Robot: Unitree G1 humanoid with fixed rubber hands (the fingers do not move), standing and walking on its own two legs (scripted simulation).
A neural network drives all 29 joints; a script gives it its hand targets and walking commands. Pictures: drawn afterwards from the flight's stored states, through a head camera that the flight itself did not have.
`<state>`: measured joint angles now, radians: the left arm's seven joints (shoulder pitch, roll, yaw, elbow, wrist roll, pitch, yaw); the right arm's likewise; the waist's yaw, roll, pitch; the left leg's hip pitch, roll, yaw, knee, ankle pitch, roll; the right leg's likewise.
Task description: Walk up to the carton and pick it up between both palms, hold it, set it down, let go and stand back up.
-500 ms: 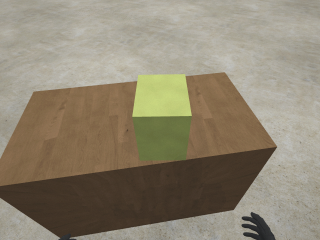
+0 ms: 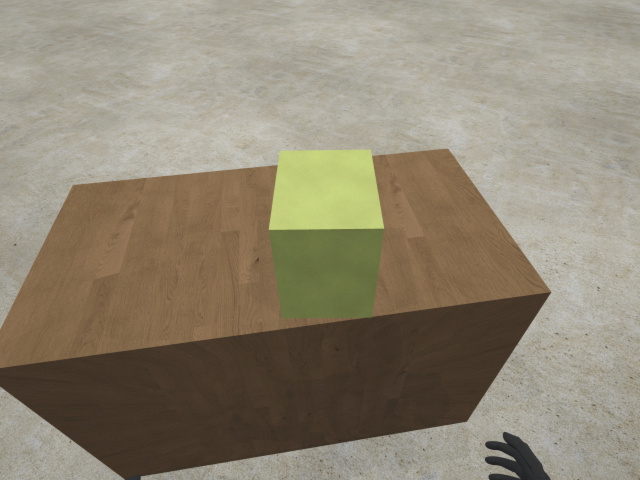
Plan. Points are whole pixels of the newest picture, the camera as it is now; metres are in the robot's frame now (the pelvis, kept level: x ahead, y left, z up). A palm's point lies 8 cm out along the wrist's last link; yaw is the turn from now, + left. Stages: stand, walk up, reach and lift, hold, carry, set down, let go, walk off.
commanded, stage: stand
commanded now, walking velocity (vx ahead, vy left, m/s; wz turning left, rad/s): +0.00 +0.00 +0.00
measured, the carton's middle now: (326, 234) +0.54 +0.01 -0.01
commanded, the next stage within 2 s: none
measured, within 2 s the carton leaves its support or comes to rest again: neither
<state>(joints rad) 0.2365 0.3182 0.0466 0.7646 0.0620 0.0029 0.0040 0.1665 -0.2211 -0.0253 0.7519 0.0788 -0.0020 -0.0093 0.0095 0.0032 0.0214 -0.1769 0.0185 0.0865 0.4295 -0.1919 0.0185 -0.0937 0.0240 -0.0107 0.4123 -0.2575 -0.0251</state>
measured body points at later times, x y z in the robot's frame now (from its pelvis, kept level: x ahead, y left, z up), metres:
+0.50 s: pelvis +0.00 +0.00 +0.00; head -0.02 +0.00 +0.45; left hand +0.10 +0.29 -0.11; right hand +0.14 -0.25 -0.11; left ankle +0.03 +0.10 -0.74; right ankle -0.02 -0.11 -0.74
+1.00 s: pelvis +0.00 +0.00 +0.00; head -0.02 +0.00 +0.45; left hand +0.10 +0.29 -0.11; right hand +0.14 -0.25 -0.11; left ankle +0.03 +0.10 -0.74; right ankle -0.02 -0.11 -0.74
